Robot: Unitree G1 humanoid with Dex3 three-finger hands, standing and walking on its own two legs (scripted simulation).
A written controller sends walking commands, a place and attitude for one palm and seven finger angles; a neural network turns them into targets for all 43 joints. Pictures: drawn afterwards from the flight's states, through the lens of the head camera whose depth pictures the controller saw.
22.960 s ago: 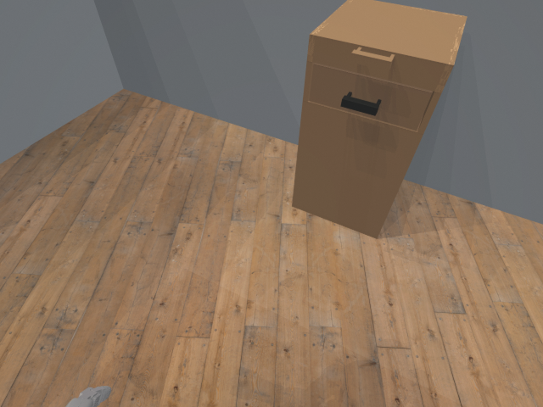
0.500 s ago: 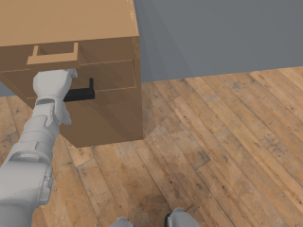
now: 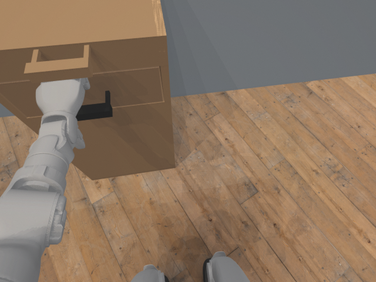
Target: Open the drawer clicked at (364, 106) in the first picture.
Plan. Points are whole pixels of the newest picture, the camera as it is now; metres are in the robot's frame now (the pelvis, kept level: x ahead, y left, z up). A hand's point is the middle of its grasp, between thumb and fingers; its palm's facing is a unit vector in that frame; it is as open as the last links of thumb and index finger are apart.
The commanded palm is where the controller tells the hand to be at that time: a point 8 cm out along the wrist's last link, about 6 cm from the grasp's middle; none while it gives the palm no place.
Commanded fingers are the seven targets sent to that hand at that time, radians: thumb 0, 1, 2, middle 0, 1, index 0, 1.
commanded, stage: move the hooked fingers above the handle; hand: left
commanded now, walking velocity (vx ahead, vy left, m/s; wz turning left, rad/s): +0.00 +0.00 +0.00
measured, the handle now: (88, 104) +0.56 +0.22 -0.05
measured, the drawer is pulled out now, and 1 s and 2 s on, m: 0.00 0.00 0.00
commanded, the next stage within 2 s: lower the fingers behind the handle in 0.50 s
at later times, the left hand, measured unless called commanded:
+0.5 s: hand (71, 111) +0.50 +0.23 +0.01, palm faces -0.03 -0.02 -1.00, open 13.8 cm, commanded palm +0.48 +0.21 +0.07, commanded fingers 0.00 -0.50 0.30 -0.30 -1.20 -0.30 -1.20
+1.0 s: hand (78, 121) +0.49 +0.23 -0.02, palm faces -0.09 -0.03 -1.00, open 13.9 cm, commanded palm +0.48 +0.22 +0.04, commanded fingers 0.00 -0.50 0.30 -0.30 -1.20 -0.30 -1.20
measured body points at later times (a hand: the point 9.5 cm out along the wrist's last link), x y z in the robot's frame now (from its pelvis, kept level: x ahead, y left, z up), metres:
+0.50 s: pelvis +0.00 +0.00 +0.00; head +0.12 +0.00 +0.43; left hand +0.49 +0.23 +0.06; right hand -0.01 -0.27 -0.13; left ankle -0.03 +0.09 -0.69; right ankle +0.02 -0.12 -0.69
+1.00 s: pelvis +0.00 +0.00 -0.01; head +0.14 +0.00 +0.42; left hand +0.49 +0.23 +0.03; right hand -0.01 -0.28 -0.14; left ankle -0.03 +0.09 -0.69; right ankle +0.02 -0.12 -0.69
